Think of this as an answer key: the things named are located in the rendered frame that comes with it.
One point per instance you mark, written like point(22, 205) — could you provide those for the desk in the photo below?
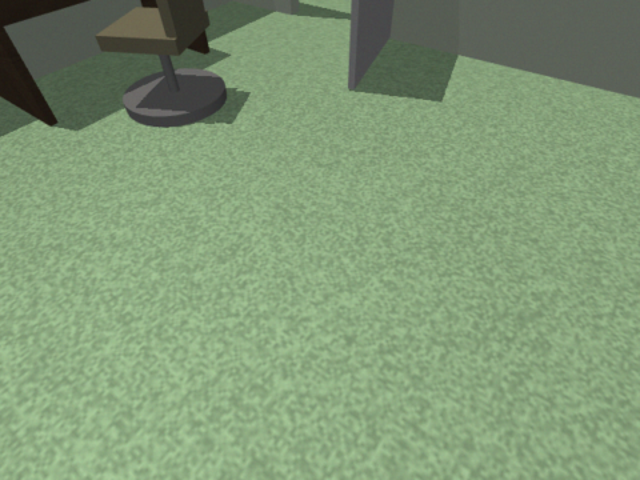
point(16, 83)

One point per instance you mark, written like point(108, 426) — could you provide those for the office chair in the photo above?
point(173, 97)

